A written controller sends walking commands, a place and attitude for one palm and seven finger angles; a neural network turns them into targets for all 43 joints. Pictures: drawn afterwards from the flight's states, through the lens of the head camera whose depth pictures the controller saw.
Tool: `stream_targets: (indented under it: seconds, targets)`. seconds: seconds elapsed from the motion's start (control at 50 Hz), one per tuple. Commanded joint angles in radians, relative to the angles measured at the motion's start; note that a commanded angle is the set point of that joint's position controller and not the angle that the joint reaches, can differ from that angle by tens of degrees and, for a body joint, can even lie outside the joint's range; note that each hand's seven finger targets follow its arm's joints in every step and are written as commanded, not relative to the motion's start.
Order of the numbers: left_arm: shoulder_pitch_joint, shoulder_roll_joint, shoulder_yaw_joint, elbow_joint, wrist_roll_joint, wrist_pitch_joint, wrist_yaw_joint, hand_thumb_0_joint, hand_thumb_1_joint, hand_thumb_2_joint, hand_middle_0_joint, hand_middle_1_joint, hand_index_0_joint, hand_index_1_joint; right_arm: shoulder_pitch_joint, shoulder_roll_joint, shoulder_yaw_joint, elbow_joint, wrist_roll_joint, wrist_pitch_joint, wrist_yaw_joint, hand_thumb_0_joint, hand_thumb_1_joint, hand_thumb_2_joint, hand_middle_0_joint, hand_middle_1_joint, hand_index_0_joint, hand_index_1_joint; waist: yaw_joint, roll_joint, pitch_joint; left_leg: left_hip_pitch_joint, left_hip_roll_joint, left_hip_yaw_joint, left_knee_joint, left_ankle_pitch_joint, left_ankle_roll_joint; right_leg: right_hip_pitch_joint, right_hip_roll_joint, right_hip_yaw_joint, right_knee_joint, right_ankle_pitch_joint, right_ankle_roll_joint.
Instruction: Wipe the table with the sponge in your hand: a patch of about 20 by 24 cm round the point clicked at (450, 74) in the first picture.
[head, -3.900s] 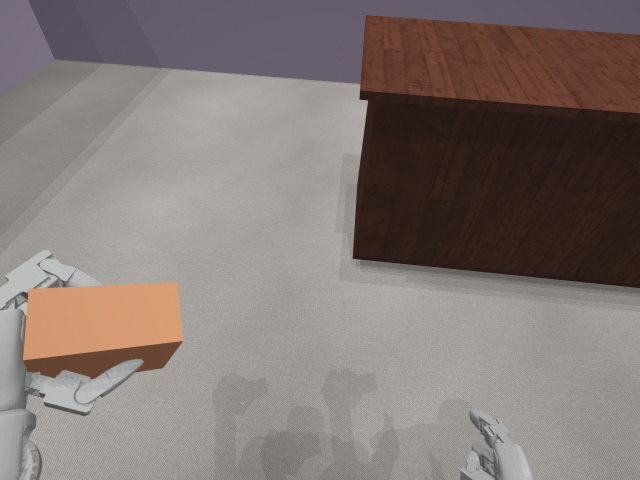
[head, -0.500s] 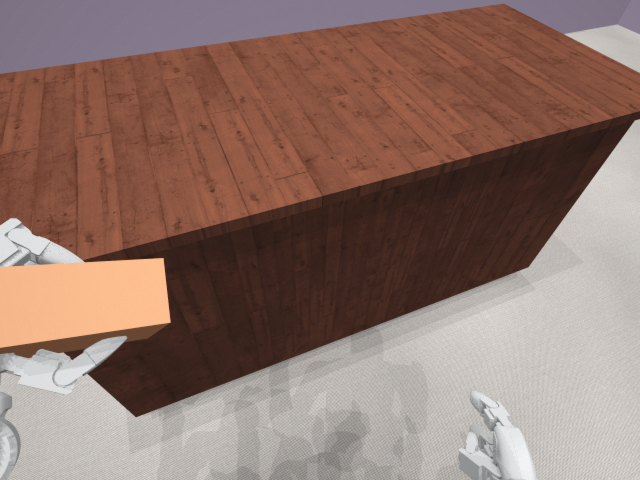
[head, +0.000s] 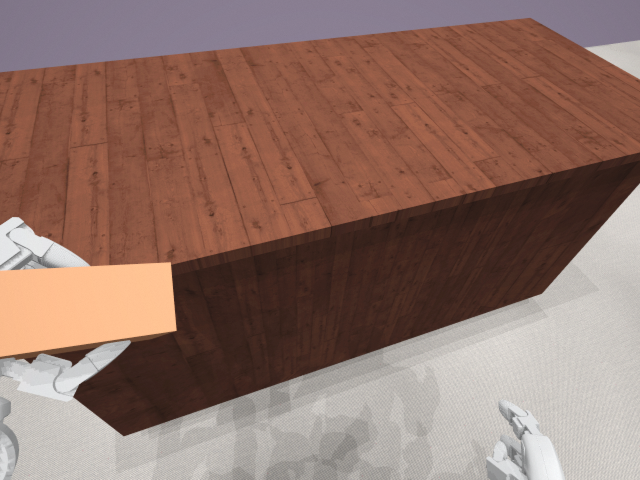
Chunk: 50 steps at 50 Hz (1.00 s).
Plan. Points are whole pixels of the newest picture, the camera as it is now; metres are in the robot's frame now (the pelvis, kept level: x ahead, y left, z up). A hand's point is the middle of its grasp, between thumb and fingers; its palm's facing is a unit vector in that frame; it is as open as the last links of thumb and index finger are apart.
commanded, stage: come to a stop and stand still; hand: left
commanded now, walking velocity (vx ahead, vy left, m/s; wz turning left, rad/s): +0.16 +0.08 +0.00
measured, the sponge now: (113, 309) +0.22 +0.21 +0.17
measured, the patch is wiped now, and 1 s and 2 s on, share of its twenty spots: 0.00 0.00 0.00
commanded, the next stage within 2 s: look again from close up in 1.04 s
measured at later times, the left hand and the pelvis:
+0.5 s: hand (109, 309) +0.22 +0.21 +0.17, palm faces +0.38 -0.83 -0.40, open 9.6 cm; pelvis +0.00 -0.02 +0.01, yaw +0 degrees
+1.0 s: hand (94, 354) +0.18 +0.20 +0.17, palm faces +0.38 -0.84 -0.38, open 9.6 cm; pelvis -0.03 -0.03 +0.01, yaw -1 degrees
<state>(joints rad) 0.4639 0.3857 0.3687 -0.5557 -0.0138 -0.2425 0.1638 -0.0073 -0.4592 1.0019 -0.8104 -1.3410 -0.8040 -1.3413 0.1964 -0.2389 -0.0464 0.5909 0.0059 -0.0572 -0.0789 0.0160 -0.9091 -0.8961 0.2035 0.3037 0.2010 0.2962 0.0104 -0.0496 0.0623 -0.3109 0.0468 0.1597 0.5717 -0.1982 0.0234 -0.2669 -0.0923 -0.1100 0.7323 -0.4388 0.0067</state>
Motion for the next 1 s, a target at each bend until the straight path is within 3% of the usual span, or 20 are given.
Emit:
stream_targets:
  seconds: [0.0, 0.04, 0.08, 0.14, 0.2, 0.22, 0.26, 0.28, 0.3, 0.38, 0.46, 0.52, 0.54, 0.56, 0.64, 0.72, 0.76, 0.82, 0.86, 0.98]
  targets:
    - [-0.074, 0.160, 0.109, -0.168, -0.006, -0.063, 0.015, 0.000, 0.100, 1.300, -1.200, -1.600, -1.200, -1.600, -0.056, -0.074, -0.011, -0.132, 0.000, -0.064, 0.008, 0.000, -0.900, -0.900, 0.200, 0.300, 0.200, 0.300, -0.016, 0.307, -0.136, 0.222, 0.354, -0.489, -0.265, 0.162, 0.220, -0.294, 0.016, 0.083, 0.335, -0.155, 0.009]
    - [-0.070, 0.119, 0.071, -0.207, -0.005, -0.055, 0.006, 0.000, 0.100, 1.300, -1.200, -1.600, -1.200, -1.600, -0.057, -0.083, -0.016, -0.125, 0.010, -0.072, 0.020, 0.000, -0.900, -0.900, 0.200, 0.300, 0.200, 0.300, -0.011, 0.268, -0.140, 0.192, 0.280, -0.316, -0.242, 0.177, 0.176, -0.255, 0.016, 0.045, 0.267, -0.063, 0.019]
    - [-0.037, 0.131, 0.088, -0.220, -0.014, -0.044, 0.005, 0.000, 0.100, 1.300, -1.200, -1.600, -1.200, -1.600, -0.055, -0.082, -0.007, -0.130, 0.003, -0.081, 0.020, 0.000, -0.900, -0.900, 0.200, 0.300, 0.200, 0.300, -0.006, 0.278, -0.147, 0.131, 0.240, -0.231, -0.246, 0.208, 0.138, -0.152, 0.031, 0.013, 0.139, -0.001, 0.026]
    - [-0.007, 0.124, 0.088, -0.176, -0.026, -0.018, 0.008, 0.000, 0.100, 1.300, -1.200, -1.600, -1.200, -1.600, -0.049, -0.074, 0.011, -0.132, 0.002, -0.086, 0.019, 0.000, -0.900, -0.900, 0.200, 0.300, 0.200, 0.300, -0.016, 0.249, -0.158, 0.109, 0.242, -0.203, -0.229, 0.245, 0.105, -0.038, 0.067, -0.014, -0.052, 0.059, 0.034]
    - [-0.042, 0.132, 0.100, -0.142, -0.022, -0.006, 0.013, 0.000, 0.100, 1.300, -1.200, -1.600, -1.200, -1.600, -0.065, -0.064, 0.025, -0.133, 0.004, -0.082, 0.012, 0.000, -0.900, -0.900, 0.200, 0.300, 0.200, 0.300, -0.006, 0.217, -0.158, 0.034, 0.207, -0.148, -0.164, 0.101, 0.045, 0.116, 0.060, -0.010, -0.269, 0.197, 0.035]
    - [-0.052, 0.139, 0.105, -0.115, -0.016, -0.006, 0.013, 0.000, 0.100, 1.300, -1.200, -1.600, -1.200, -1.600, -0.065, -0.057, 0.027, -0.132, 0.003, -0.077, 0.012, 0.000, -0.900, -0.900, 0.200, 0.300, 0.200, 0.300, -0.009, 0.147, -0.157, 0.004, 0.171, -0.118, -0.109, 0.030, 0.017, 0.154, 0.025, 0.045, -0.334, 0.285, 0.021]
    - [-0.095, 0.141, 0.095, -0.101, -0.024, 0.006, 0.007, 0.000, 0.100, 1.300, -1.200, -1.600, -1.200, -1.600, -0.055, -0.036, 0.035, -0.135, -0.001, -0.075, 0.014, 0.000, -0.900, -0.900, 0.200, 0.300, 0.200, 0.300, -0.020, -0.087, -0.161, -0.015, 0.018, -0.042, 0.045, -0.160, -0.049, 0.077, -0.133, 0.280, -0.385, 0.444, -0.056]
    - [-0.100, 0.149, 0.094, -0.105, -0.032, 0.022, 0.008, 0.000, 0.100, 1.300, -1.200, -1.600, -1.200, -1.600, -0.062, -0.045, 0.025, -0.135, 0.005, -0.069, 0.018, 0.000, -0.900, -0.900, 0.200, 0.300, 0.200, 0.300, -0.012, -0.174, -0.148, -0.044, -0.013, -0.066, 0.156, -0.222, -0.055, 0.064, -0.200, 0.374, -0.428, 0.460, -0.103]
    - [-0.090, 0.153, 0.098, -0.094, -0.027, 0.026, 0.009, 0.000, 0.100, 1.300, -1.200, -1.600, -1.200, -1.600, -0.073, -0.037, 0.031, -0.127, 0.001, -0.066, 0.019, 0.000, -0.900, -0.900, 0.200, 0.300, 0.200, 0.300, -0.005, -0.181, -0.145, -0.075, -0.015, -0.107, 0.246, -0.264, -0.049, 0.084, -0.228, 0.382, -0.432, 0.516, -0.131]
    - [-0.085, 0.150, 0.099, -0.147, -0.017, 0.012, 0.019, 0.000, 0.100, 1.300, -1.200, -1.600, -1.200, -1.600, -0.115, -0.024, 0.051, -0.128, -0.001, -0.051, 0.011, 0.000, -0.900, -0.900, 0.200, 0.300, 0.200, 0.300, 0.000, -0.091, -0.189, -0.080, -0.012, -0.127, 0.210, -0.235, -0.049, 0.180, -0.194, 0.230, -0.356, 0.680, -0.134]
    - [-0.015, 0.137, 0.107, -0.166, -0.016, 0.003, 0.019, 0.000, 0.100, 1.300, -1.200, -1.600, -1.200, -1.600, -0.080, -0.042, 0.036, -0.140, -0.010, -0.036, 0.005, 0.000, -0.900, -0.900, 0.200, 0.300, 0.200, 0.300, 0.000, -0.041, -0.200, 0.040, -0.031, -0.098, -0.056, -0.085, -0.040, 0.159, -0.134, 0.200, -0.350, 0.510, -0.095]
    - [-0.021, 0.150, 0.100, -0.213, -0.017, -0.008, 0.022, 0.000, 0.100, 1.300, -1.200, -1.600, -1.200, -1.600, -0.084, -0.086, 0.010, -0.158, -0.002, -0.036, 0.000, 0.000, -0.900, -0.900, 0.200, 0.300, 0.200, 0.300, 0.010, 0.129, -0.185, 0.137, 0.116, -0.202, -0.187, 0.174, -0.004, 0.089, -0.028, 0.156, -0.286, 0.300, -0.024]
    - [-0.008, 0.141, 0.100, -0.197, -0.015, -0.013, 0.020, 0.000, 0.100, 1.300, -1.200, -1.600, -1.200, -1.600, -0.094, -0.076, 0.025, -0.157, -0.005, -0.036, -0.001, 0.000, -0.900, -0.900, 0.200, 0.300, 0.200, 0.300, 0.010, 0.262, -0.162, 0.095, 0.163, -0.262, -0.240, 0.160, 0.018, 0.062, 0.020, 0.113, -0.241, 0.236, -0.003]
    - [-0.030, 0.133, 0.088, -0.202, -0.011, -0.020, 0.018, 0.000, 0.100, 1.300, -1.200, -1.600, -1.200, -1.600, -0.096, -0.070, 0.033, -0.157, -0.010, -0.038, 0.000, 0.000, -0.900, -0.900, 0.200, 0.300, 0.200, 0.300, 0.009, 0.315, -0.131, 0.003, 0.202, -0.309, -0.286, 0.135, 0.037, 0.096, 0.039, 0.078, -0.181, 0.172, 0.005]
    - [-0.072, 0.108, 0.053, -0.144, 0.000, -0.024, 0.009, 0.000, 0.100, 1.300, -1.200, -1.600, -1.200, -1.600, -0.063, -0.084, 0.018, -0.142, -0.006, -0.068, 0.004, 0.000, -0.900, -0.900, 0.200, 0.300, 0.200, 0.300, 0.004, 0.242, -0.117, -0.002, 0.194, -0.257, -0.229, 0.188, 0.040, 0.106, 0.049, 0.075, -0.206, 0.176, 0.008]
    - [-0.080, 0.099, 0.049, -0.098, -0.001, -0.010, 0.005, 0.000, 0.100, 1.300, -1.200, -1.600, -1.200, -1.600, -0.071, -0.081, 0.023, -0.143, -0.002, -0.073, 0.009, 0.000, -0.900, -0.900, 0.200, 0.300, 0.200, 0.300, 0.003, 0.145, -0.119, -0.112, 0.118, -0.189, -0.211, -0.107, 0.000, 0.178, 0.023, 0.119, -0.261, 0.257, 0.001]
    - [-0.086, 0.112, 0.056, -0.095, -0.006, -0.008, 0.004, 0.000, 0.100, 1.300, -1.200, -1.600, -1.200, -1.600, -0.064, -0.075, 0.025, -0.139, -0.006, -0.070, 0.011, 0.000, -0.900, -0.900, 0.200, 0.300, 0.200, 0.300, 0.003, 0.061, -0.088, -0.102, 0.059, -0.160, -0.155, -0.253, -0.011, 0.085, -0.023, 0.215, -0.372, 0.105, -0.020]
    - [-0.132, 0.133, 0.057, -0.128, -0.011, 0.005, 0.011, 0.000, 0.100, 1.300, -1.200, -1.600, -1.200, -1.600, -0.063, -0.058, 0.031, -0.126, -0.011, -0.063, 0.012, 0.000, -0.900, -0.900, 0.200, 0.300, 0.200, 0.300, -0.008, -0.032, -0.104, 0.033, 0.003, -0.130, 0.000, -0.202, -0.021, -0.064, -0.121, 0.327, -0.513, -0.096, -0.066]
    - [-0.120, 0.134, 0.058, -0.125, -0.009, 0.012, 0.016, 0.000, 0.100, 1.300, -1.200, -1.600, -1.200, -1.600, -0.070, -0.052, 0.039, -0.122, -0.016, -0.057, 0.010, 0.000, -0.900, -0.900, 0.200, 0.300, 0.200, 0.300, -0.009, -0.021, -0.112, 0.061, 0.000, -0.145, -0.003, -0.172, -0.015, -0.078, -0.123, 0.303, -0.517, -0.118, -0.071]
    - [-0.101, 0.138, 0.073, -0.133, -0.010, 0.012, 0.016, 0.000, 0.100, 1.300, -1.200, -1.600, -1.200, -1.600, -0.080, -0.067, 0.039, -0.137, -0.014, -0.049, 0.001, 0.000, -0.900, -0.900, 0.200, 0.300, 0.200, 0.300, -0.002, 0.090, -0.093, -0.017, 0.054, -0.201, -0.200, -0.238, 0.000, 0.002, -0.019, 0.201, -0.438, -0.081, -0.026]
